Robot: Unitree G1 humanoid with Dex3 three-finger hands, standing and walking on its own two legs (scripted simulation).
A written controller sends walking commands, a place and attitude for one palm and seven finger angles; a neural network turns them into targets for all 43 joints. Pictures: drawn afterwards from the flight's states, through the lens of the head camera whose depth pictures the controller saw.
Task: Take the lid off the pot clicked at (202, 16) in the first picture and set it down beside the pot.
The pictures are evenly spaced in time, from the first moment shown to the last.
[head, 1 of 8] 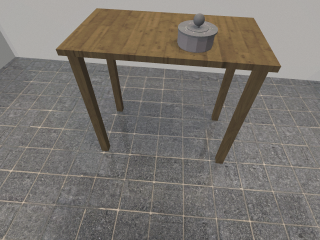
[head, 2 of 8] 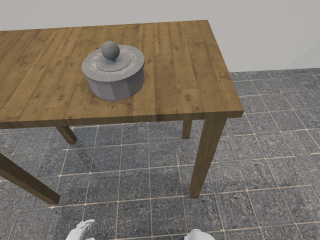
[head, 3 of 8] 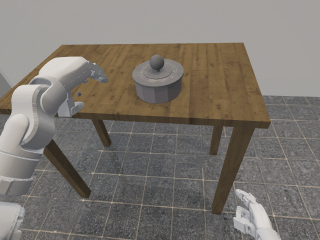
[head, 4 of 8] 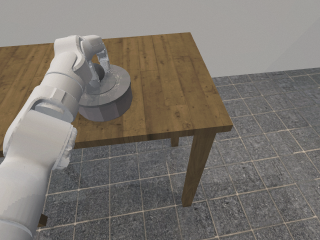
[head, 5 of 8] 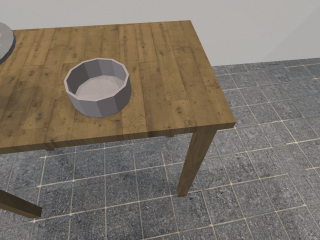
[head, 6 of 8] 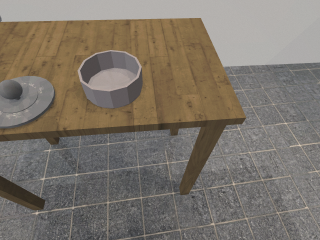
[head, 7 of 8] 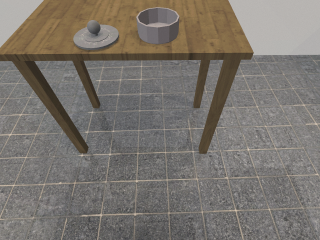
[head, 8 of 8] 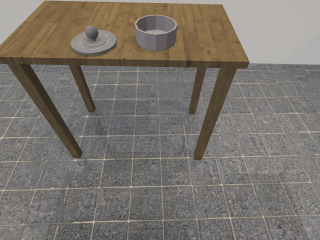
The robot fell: no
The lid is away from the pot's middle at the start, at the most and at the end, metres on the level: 0.00 0.25 0.25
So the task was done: yes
